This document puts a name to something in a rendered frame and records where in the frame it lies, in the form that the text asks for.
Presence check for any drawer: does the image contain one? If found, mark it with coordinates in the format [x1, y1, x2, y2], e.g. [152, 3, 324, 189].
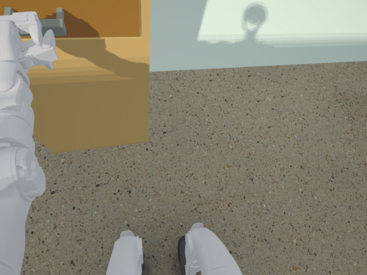
[0, 0, 140, 38]

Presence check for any handle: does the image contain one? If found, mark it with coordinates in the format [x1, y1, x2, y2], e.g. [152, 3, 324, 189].
[4, 7, 66, 37]

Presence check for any robot right thigh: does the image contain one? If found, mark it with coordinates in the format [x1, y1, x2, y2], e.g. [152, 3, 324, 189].
[185, 227, 243, 275]

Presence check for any robot left hand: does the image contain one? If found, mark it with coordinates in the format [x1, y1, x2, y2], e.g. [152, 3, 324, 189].
[0, 11, 58, 74]

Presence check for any robot left forearm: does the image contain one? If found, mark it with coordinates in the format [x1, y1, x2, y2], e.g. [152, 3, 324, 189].
[0, 61, 35, 154]

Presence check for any left robot upper arm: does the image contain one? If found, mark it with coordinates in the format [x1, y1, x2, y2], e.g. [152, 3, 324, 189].
[0, 147, 46, 275]

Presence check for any cabinet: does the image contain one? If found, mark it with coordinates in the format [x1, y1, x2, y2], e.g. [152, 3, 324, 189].
[22, 0, 151, 154]

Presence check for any robot right shin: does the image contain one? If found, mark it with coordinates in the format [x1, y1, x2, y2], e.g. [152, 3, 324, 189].
[185, 223, 204, 275]

